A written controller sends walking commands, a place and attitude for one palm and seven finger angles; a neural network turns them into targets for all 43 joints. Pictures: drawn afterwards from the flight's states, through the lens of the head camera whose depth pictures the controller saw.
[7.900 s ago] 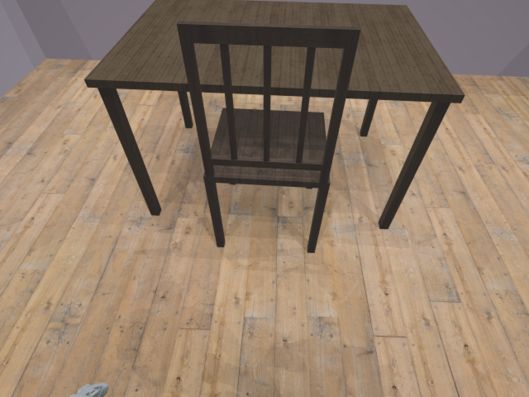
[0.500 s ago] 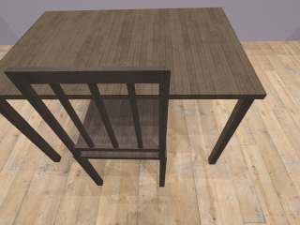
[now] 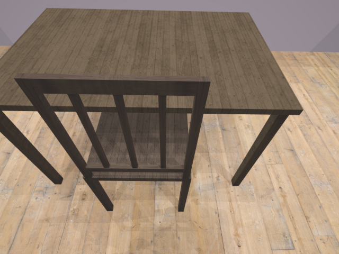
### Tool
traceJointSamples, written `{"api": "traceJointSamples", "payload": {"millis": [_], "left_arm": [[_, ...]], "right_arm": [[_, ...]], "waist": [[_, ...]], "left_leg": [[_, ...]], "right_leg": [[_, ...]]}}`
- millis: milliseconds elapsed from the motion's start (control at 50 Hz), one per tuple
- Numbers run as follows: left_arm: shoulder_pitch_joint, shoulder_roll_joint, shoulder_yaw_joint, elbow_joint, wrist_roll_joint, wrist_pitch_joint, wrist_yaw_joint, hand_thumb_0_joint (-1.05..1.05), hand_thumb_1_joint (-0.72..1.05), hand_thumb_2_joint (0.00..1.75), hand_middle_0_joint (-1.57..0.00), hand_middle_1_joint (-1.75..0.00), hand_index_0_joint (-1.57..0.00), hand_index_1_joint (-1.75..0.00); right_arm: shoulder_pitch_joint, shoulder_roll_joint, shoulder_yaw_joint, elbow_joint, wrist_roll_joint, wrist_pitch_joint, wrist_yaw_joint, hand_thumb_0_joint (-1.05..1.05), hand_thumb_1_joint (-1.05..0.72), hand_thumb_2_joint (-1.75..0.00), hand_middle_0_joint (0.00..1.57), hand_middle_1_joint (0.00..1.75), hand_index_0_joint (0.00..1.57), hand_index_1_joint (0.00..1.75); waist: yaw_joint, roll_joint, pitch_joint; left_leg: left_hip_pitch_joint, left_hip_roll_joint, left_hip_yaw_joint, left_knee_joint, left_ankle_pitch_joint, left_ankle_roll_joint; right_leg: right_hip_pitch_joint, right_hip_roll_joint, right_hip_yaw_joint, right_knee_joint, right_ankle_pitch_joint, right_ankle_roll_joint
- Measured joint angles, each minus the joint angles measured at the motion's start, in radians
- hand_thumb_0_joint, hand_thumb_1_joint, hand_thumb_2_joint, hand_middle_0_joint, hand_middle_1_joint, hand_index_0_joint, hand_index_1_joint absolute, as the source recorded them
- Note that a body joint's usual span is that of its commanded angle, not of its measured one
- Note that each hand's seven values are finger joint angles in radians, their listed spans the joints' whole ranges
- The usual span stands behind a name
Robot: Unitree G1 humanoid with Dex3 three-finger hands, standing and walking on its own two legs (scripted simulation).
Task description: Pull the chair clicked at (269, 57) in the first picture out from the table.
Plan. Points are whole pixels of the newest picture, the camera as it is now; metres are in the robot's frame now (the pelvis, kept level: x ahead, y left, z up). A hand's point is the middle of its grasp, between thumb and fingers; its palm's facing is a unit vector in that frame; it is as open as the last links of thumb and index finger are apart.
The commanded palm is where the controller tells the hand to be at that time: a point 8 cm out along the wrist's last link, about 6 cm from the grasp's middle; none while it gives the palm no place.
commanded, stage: come to a stop and stand still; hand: left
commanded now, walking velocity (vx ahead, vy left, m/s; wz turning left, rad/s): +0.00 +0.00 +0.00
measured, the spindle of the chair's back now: (128, 137) +0.44 +0.15 -0.05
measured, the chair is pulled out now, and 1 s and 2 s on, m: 0.00 0.00 0.00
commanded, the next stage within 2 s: look again from close up in 0.74 s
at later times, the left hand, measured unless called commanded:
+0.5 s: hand out of the picture -0.04 +0.21 -0.18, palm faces +0.02 -0.98 -0.18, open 7.4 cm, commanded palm none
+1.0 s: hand out of the picture -0.06 +0.21 -0.17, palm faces +0.02 -0.99 -0.17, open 7.4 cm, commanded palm none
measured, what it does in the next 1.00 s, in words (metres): shifts its weight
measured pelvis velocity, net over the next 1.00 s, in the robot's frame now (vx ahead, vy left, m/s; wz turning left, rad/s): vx -0.01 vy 0.05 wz -0.01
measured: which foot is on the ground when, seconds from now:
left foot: down 0.00-1.00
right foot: down 0.00-1.00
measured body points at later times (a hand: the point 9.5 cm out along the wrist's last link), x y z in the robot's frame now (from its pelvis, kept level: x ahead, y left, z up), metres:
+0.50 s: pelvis -0.01 +0.04 +0.00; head +0.02 +0.05 +0.45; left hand -0.04 +0.26 -0.16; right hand +0.01 -0.19 -0.15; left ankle +0.02 +0.05 -0.74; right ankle -0.07 -0.09 -0.74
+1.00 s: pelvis -0.01 +0.05 +0.00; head +0.02 +0.06 +0.45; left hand -0.06 +0.26 -0.16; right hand -0.02 -0.17 -0.15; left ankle +0.02 +0.06 -0.74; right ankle -0.07 -0.09 -0.74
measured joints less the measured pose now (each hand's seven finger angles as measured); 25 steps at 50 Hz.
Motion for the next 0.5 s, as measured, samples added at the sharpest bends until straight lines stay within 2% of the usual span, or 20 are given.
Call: {"api": "traceJointSamples", "payload": {"millis": [340,500], "left_arm": [[0.077,-0.002,-0.009,0.065,0.005,0.012,-0.008,0.01,0.91,0.9,-0.2,-0.3,-0.2,-0.29],[0.108,-0.008,-0.008,0.089,0.007,0.015,-0.008,0.01,0.91,0.9,-0.2,-0.3,-0.2,-0.29]], "right_arm": [[0.01,0.001,0.008,0.035,0.007,-0.009,0.0,0.0,-0.92,-0.9,0.2,0.3,0.2,0.3],[0.022,0.008,0.01,0.059,0.011,-0.009,0.0,0.0,-0.92,-0.9,0.2,0.3,0.2,0.3]], "waist": [[0.017,-0.015,-0.011],[0.022,-0.024,-0.013]], "left_leg": [[0.031,-0.043,0.014,-0.096,0.055,0.041],[0.037,-0.061,0.018,-0.133,0.078,0.046]], "right_leg": [[0.001,-0.041,0.013,-0.03,0.025,0.041],[-0.011,-0.058,0.017,-0.028,0.031,0.052]]}}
